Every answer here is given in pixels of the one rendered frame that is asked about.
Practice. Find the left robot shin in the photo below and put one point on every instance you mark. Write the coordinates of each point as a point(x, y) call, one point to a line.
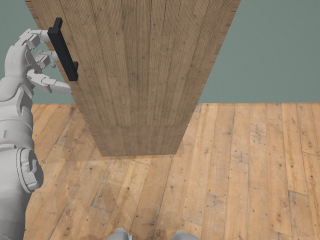
point(119, 230)

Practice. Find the right robot shin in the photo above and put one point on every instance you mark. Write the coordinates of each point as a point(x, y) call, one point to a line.
point(179, 232)

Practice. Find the robot shin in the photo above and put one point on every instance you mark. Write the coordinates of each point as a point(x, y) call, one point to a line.
point(119, 230)
point(179, 232)

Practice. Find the cupboard door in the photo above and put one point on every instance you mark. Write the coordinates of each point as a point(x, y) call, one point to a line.
point(140, 62)

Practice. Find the left robot upper arm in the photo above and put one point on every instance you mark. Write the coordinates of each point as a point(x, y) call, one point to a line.
point(20, 175)

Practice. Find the left robot hand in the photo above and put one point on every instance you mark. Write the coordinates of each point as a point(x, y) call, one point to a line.
point(19, 62)

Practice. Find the robot left forearm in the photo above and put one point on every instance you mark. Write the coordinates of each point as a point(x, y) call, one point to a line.
point(16, 118)

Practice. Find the handle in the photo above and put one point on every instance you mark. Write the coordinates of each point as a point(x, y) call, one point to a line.
point(59, 44)

